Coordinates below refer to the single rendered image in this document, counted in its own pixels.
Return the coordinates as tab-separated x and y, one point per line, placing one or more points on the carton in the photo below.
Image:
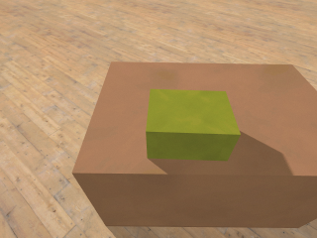
194	125

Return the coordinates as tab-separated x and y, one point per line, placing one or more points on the pedestal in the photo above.
269	180

